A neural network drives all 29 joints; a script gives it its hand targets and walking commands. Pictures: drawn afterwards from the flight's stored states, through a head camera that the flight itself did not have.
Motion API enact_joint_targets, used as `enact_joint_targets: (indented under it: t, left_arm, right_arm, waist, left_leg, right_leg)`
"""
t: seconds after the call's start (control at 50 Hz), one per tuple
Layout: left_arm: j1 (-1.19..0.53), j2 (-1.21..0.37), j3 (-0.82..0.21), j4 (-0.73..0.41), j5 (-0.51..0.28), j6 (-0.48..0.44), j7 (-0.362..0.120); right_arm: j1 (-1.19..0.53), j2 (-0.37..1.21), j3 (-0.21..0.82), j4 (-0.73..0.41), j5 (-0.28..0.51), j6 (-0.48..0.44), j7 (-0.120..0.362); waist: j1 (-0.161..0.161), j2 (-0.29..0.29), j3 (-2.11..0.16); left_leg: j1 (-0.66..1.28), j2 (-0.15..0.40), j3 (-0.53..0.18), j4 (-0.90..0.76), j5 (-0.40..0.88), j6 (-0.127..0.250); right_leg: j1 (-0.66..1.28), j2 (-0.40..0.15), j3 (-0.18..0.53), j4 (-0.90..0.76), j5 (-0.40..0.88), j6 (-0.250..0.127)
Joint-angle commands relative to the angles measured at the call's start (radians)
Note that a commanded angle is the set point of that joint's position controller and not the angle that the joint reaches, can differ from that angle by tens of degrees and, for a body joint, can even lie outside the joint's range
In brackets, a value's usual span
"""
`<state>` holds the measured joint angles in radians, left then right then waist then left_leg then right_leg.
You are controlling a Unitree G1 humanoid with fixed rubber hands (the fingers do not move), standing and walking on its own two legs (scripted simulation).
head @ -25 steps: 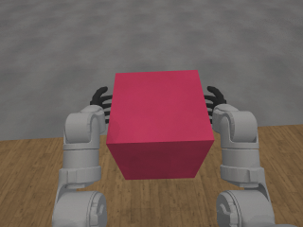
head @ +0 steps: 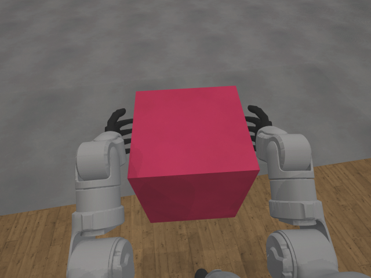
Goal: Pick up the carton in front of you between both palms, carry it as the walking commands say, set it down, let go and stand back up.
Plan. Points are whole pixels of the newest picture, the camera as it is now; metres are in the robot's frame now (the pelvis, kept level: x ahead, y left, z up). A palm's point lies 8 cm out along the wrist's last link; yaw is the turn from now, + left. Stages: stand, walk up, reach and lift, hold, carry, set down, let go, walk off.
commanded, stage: carry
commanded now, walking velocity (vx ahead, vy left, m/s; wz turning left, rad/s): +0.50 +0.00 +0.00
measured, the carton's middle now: (189, 159) +0.36 -0.02 +0.05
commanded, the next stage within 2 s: none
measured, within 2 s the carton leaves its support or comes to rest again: neither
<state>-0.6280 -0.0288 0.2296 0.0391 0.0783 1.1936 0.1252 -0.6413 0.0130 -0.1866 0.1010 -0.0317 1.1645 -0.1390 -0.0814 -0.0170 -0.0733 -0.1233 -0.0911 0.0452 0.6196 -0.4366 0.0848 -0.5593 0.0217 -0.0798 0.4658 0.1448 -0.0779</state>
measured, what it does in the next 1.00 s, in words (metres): goes down: right foot 0.04 m lower, then left foot 0.04 m lower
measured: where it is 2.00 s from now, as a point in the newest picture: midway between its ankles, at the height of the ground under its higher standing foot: (177, 142)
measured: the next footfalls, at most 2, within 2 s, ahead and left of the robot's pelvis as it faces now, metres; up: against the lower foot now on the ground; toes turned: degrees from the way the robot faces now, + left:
right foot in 0.04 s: +0.18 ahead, -0.06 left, -0.04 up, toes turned -2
left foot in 0.58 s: +0.49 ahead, +0.05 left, -0.08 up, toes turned +1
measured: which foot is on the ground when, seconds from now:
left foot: down 0.00-0.04, up 0.06-0.56, down 0.58-1.00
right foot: up 0.00-0.02, down 0.04-0.58, up 0.60-1.00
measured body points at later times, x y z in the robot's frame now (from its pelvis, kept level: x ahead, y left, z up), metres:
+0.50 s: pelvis +0.29 -0.01 -0.03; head +0.31 -0.02 +0.42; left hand +0.65 +0.15 +0.09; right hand +0.66 -0.15 +0.08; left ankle +0.43 +0.09 -0.74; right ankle +0.15 -0.06 -0.74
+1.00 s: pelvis +0.57 +0.00 -0.06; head +0.61 +0.01 +0.39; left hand +0.95 +0.13 +0.04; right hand +0.93 -0.17 +0.05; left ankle +0.46 +0.05 -0.79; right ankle +0.72 -0.13 -0.76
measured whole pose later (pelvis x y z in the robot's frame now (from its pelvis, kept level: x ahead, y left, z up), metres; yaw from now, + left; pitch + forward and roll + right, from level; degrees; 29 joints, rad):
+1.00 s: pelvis +0.57 +0.00 -0.06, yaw -1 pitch +5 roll -1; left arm -0.61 -0.02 0.22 0.02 0.07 1.19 0.13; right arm -0.63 0.02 -0.19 0.08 -0.03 1.16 -0.14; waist -0.07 -0.01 -0.04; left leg -0.17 -0.08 0.06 0.50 -0.30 0.10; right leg -0.68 -0.03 -0.03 0.68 0.01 -0.04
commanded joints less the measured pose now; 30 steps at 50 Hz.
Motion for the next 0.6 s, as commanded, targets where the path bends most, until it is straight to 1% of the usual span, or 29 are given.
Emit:
enact_joint_targets:
  t: [0.0, 0.02, 0.04, 0.06, 0.08, 0.1, 0.12, 0.14, 0.16, 0.18, 0.2, 0.24, 0.26, 0.28, 0.32, 0.38, 0.44, 0.46, 0.48, 0.5, 0.52, 0.54, 0.56, 0.58]
  left_arm:
    - [-0.562, -0.955, -0.618, 0.05, -0.331, -0.014, -0.208]
    - [-0.552, -0.947, -0.596, 0.075, -0.328, -0.015, -0.216]
    - [-0.575, -0.915, -0.575, 0.108, -0.31, -0.015, -0.218]
    - [-0.562, -0.935, -0.564, 0.133, -0.326, -0.018, -0.224]
    - [-0.58, -0.998, -0.583, 0.116, -0.359, -0.025, -0.236]
    - [-0.67, -1.048, -0.617, 0.059, -0.401, -0.032, -0.247]
    - [-0.754, -1.101, -0.648, 0.009, -0.444, -0.037, -0.255]
    - [-0.798, -1.131, -0.669, -0.025, -0.478, -0.041, -0.259]
    - [-0.81, -1.149, -0.684, -0.049, -0.504, -0.046, -0.262]
    - [-0.803, -1.158, -0.691, -0.064, -0.517, -0.049, -0.262]
    - [-0.786, -1.161, -0.696, -0.071, -0.522, -0.052, -0.263]
    - [-0.743, -1.157, -0.703, -0.075, -0.522, -0.058, -0.265]
    - [-0.725, -1.151, -0.707, -0.077, -0.52, -0.06, -0.267]
    - [-0.712, -1.144, -0.713, -0.081, -0.519, -0.063, -0.268]
    - [-0.7, -1.126, -0.725, -0.097, -0.519, -0.067, -0.271]
    - [-0.691, -1.086, -0.736, -0.121, -0.519, -0.063, -0.269]
    - [-0.636, -1.04, -0.724, -0.077, -0.498, -0.05, -0.264]
    - [-0.624, -1.027, -0.718, -0.055, -0.49, -0.046, -0.262]
    - [-0.613, -1.018, -0.711, -0.029, -0.484, -0.043, -0.262]
    - [-0.608, -1.015, -0.705, -0.003, -0.483, -0.04, -0.262]
    - [-0.62, -1.016, -0.703, 0.019, -0.484, -0.037, -0.263]
    - [-0.64, -1.015, -0.702, 0.04, -0.483, -0.035, -0.265]
    - [-0.65, -1.02, -0.692, 0.058, -0.48, -0.033, -0.267]
    - [-0.683, -1.029, -0.675, 0.082, -0.484, -0.016, -0.264]
  right_arm:
    - [-0.671, 1.049, 0.651, -0.043, 0.439, -0.006, 0.28]
    - [-0.687, 1.045, 0.644, -0.027, 0.435, -0.007, 0.283]
    - [-0.709, 1.08, 0.634, 0.011, 0.438, 0.005, 0.281]
    - [-0.711, 1.079, 0.618, 0.013, 0.438, 0.007, 0.275]
    - [-0.735, 1.09, 0.618, -0.012, 0.427, 0.001, 0.27]
    - [-0.77, 1.114, 0.616, -0.04, 0.421, -0.007, 0.263]
    - [-0.784, 1.123, 0.611, -0.067, 0.417, -0.014, 0.252]
    - [-0.784, 1.134, 0.608, -0.088, 0.411, -0.019, 0.24]
    - [-0.773, 1.14, 0.609, -0.106, 0.406, -0.023, 0.229]
    - [-0.75, 1.142, 0.612, -0.114, 0.397, -0.027, 0.22]
    - [-0.72, 1.143, 0.615, -0.116, 0.386, -0.031, 0.212]
    - [-0.668, 1.135, 0.625, -0.121, 0.364, -0.042, 0.2]
    - [-0.651, 1.129, 0.631, -0.126, 0.355, -0.046, 0.196]
    - [-0.64, 1.12, 0.638, -0.134, 0.347, -0.05, 0.193]
    - [-0.636, 1.098, 0.653, -0.158, 0.339, -0.055, 0.189]
    - [-0.652, 1.052, 0.672, -0.203, 0.334, -0.048, 0.183]
    - [-0.619, 0.995, 0.662, -0.176, 0.317, -0.023, 0.186]
    - [-0.605, 0.978, 0.652, -0.157, 0.311, -0.014, 0.191]
    - [-0.598, 0.963, 0.638, -0.135, 0.304, -0.006, 0.196]
    - [-0.592, 0.948, 0.621, -0.107, 0.296, 0.0, 0.201]
    - [-0.575, 0.937, 0.601, -0.074, 0.287, 0.005, 0.206]
    - [-0.568, 0.925, 0.58, -0.053, 0.28, 0.007, 0.212]
    - [-0.566, 0.904, 0.556, -0.029, 0.281, 0.012, 0.22]
    - [-0.591, 0.88, 0.526, 0.007, 0.272, 0.013, 0.22]
  waist:
    - [0.103, 0.093, -0.4]
    - [0.106, -0.039, -0.445]
    - [0.125, -0.263, -0.53]
    - [0.159, -0.242, -0.578]
    - [0.157, -0.154, -0.53]
    - [0.135, -0.056, -0.462]
    - [0.117, -0.02, -0.407]
    - [0.105, -0.015, -0.389]
    - [0.101, -0.033, -0.383]
    - [0.103, -0.053, -0.391]
    - [0.109, -0.067, -0.405]
    - [0.128, -0.079, -0.426]
    - [0.137, -0.08, -0.432]
    - [0.145, -0.082, -0.434]
    - [0.156, -0.085, -0.425]
    - [0.179, -0.086, -0.386]
    - [0.202, -0.084, -0.348]
    - [0.201, -0.087, -0.336]
    - [0.19, -0.091, -0.329]
    - [0.159, -0.093, -0.339]
    - [0.11, -0.08, -0.366]
    - [0.06, -0.045, -0.4]
    - [0.066, 0.077, -0.437]
    - [0.028, 0.283, -0.523]
  left_leg:
    - [0.045, 0.152, -0.031, 0.318, 0.801, -0.013]
    - [-0.184, 0.112, -0.004, 0.492, 0.311, -0.029]
    - [-0.523, -0.01, -0.03, 0.743, -0.199, -0.087]
    - [-0.662, 0.015, -0.08, 0.881, -0.208, -0.066]
    - [-0.695, 0.06, -0.099, 0.847, -0.143, -0.037]
    - [-0.667, 0.083, -0.097, 0.765, -0.068, -0.03]
    - [-0.629, 0.107, -0.097, 0.671, -0.016, -0.034]
    - [-0.564, 0.118, -0.093, 0.605, 0.013, -0.041]
    - [-0.53, 0.115, -0.073, 0.565, 0.03, -0.048]
    - [-0.527, 0.118, -0.061, 0.529, 0.057, -0.054]
    - [-0.547, 0.124, -0.054, 0.495, 0.089, -0.059]
    - [-0.606, 0.13, -0.042, 0.436, 0.158, -0.067]
    - [-0.635, 0.13, -0.036, 0.41, 0.193, -0.069]
    - [-0.659, 0.129, -0.03, 0.386, 0.227, -0.068]
    - [-0.68, 0.121, -0.016, 0.317, 0.297, -0.062]
    - [-0.658, 0.089, 0.021, 0.145, 0.413, -0.05]
    - [-0.579, 0.041, 0.068, -0.066, 0.542, -0.034]
    - [-0.522, 0.036, 0.069, -0.129, 0.594, -0.02]
    - [-0.443, 0.036, 0.068, -0.181, 0.629, -0.004]
    - [-0.331, 0.033, 0.077, -0.215, 0.64, 0.009]
    - [-0.178, 0.036, 0.093, -0.269, 0.682, 0.016]
    - [0.018, 0.091, 0.056, -0.251, 0.73, 0.015]
    - [0.239, 0.269, -0.121, -0.081, 1.084, 0.011]
    - [0.525, 0.495, -0.484, -0.018, 1.222, 0.2]
  right_leg:
    - [0.436, -0.015, -0.011, -0.097, 0.147, -0.028]
    - [0.657, -0.185, 0.162, 0.069, 0.499, -0.026]
    - [0.962, -0.421, 0.538, 0.137, 0.645, -0.204]
    - [0.996, -0.458, 0.68, 0.087, 0.259, -0.31]
    - [0.878, -0.376, 0.653, 0.017, -0.057, -0.27]
    - [0.744, -0.321, 0.578, -0.026, -0.167, -0.214]
    - [0.625, -0.297, 0.515, -0.054, -0.163, -0.183]
    - [0.538, -0.281, 0.467, -0.084, -0.175, -0.165]
    - [0.497, -0.267, 0.433, -0.098, -0.155, -0.152]
    - [0.504, -0.258, 0.404, -0.099, -0.103, -0.144]
    - [0.538, -0.253, 0.378, -0.086, -0.018, -0.138]
    - [0.627, -0.243, 0.326, -0.042, 0.2, -0.124]
    - [0.667, -0.236, 0.305, -0.022, 0.285, -0.115]
    - [0.701, -0.228, 0.291, -0.007, 0.34, -0.106]
    - [0.74, -0.203, 0.264, 0.01, 0.388, -0.089]
    - [0.761, -0.154, 0.22, 0.032, 0.412, -0.078]
    - [0.768, -0.114, 0.177, 0.077, 0.4, -0.079]
    - [0.745, -0.114, 0.167, 0.101, 0.367, -0.079]
    - [0.71, -0.116, 0.153, 0.14, 0.346, -0.073]
    - [0.665, -0.116, 0.135, 0.209, 0.37, -0.057]
    - [0.604, -0.102, 0.089, 0.327, 0.365, -0.026]
    - [0.466, -0.081, 0.053, 0.484, 0.207, 0.0]
    - [0.222, -0.035, 0.026, 0.662, -0.304, 0.012]
    - [-0.101, 0.084, 0.056, 0.909, -0.782, 0.074]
